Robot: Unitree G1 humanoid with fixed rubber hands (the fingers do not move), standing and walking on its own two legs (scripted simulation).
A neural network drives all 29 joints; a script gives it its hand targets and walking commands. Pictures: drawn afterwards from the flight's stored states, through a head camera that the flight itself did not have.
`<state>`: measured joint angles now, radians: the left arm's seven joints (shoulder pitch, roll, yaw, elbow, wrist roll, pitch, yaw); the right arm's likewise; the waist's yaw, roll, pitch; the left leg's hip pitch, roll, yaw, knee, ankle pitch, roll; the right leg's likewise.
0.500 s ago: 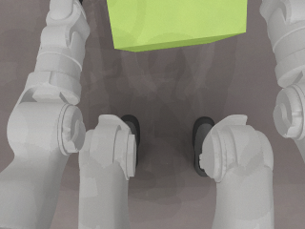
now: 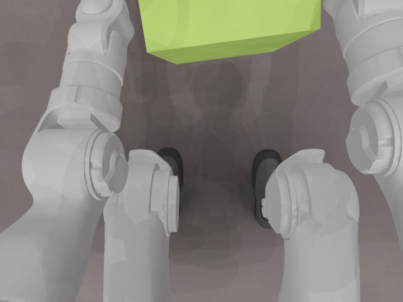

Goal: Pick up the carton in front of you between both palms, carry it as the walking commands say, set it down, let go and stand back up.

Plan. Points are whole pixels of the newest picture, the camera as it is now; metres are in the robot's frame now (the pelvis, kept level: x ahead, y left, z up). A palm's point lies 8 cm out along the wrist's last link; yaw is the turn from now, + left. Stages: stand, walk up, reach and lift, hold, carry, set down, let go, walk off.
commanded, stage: reach and lift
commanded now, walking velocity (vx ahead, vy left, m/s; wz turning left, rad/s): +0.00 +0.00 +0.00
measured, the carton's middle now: out of the picture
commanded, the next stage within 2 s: none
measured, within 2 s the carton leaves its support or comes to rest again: leaves its support in 0.22 s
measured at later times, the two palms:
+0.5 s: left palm out of the picture +0.53 +0.14 -0.03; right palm out of the picture +0.53 -0.16 -0.03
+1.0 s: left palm out of the picture +0.49 +0.14 +0.11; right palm out of the picture +0.49 -0.16 +0.11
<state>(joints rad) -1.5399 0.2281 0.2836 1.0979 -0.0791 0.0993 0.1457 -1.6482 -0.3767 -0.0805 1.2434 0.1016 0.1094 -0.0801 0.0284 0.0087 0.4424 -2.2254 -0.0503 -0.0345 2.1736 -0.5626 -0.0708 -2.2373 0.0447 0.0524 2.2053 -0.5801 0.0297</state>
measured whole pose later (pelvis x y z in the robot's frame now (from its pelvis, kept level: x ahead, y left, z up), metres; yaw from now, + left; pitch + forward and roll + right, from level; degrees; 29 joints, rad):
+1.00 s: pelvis +0.01 +0.01 +0.16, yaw -2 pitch +42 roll +0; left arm -0.95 -0.05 0.48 0.61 0.21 0.40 0.08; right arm -0.99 -0.02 -0.41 0.69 -0.21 0.40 -0.04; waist 0.01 0.00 -0.19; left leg -1.87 -0.11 -0.10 1.63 -0.49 -0.08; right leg -1.87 0.11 0.10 1.63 -0.49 0.06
